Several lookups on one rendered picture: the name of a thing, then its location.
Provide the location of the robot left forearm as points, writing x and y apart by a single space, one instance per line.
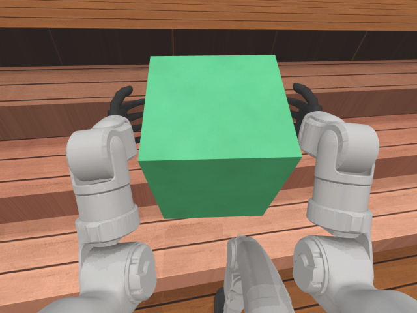
98 163

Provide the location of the carton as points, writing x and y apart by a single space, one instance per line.
217 137

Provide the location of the robot right hand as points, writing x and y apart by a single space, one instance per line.
303 107

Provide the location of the robot right shin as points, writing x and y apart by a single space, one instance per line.
234 302

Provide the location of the robot right forearm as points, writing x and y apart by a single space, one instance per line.
345 161

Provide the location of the left robot upper arm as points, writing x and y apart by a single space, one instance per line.
114 279

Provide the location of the robot right thigh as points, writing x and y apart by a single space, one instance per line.
262 287

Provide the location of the right robot upper arm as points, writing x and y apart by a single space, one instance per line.
338 274

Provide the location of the robot left hand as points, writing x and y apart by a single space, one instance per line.
117 108

